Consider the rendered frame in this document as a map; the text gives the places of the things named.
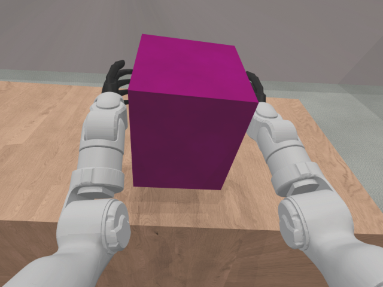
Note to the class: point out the right robot forearm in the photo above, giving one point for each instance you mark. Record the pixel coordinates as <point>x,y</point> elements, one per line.
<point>292,170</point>

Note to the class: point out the carton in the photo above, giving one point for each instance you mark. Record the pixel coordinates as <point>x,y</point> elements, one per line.
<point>190,104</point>

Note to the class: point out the right robot upper arm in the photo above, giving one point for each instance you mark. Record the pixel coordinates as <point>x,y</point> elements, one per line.
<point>318,223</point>

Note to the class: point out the right robot hand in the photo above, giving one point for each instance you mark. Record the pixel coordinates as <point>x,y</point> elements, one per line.
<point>257,87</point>

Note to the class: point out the left robot upper arm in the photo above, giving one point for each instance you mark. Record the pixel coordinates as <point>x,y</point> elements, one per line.
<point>90,232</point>

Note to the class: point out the pedestal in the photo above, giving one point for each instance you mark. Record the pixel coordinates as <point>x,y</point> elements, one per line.
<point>179,237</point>

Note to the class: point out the left robot forearm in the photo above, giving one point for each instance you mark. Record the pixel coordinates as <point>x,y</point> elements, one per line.
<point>99,170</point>

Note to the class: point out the left robot hand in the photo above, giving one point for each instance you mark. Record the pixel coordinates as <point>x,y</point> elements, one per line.
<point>112,84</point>

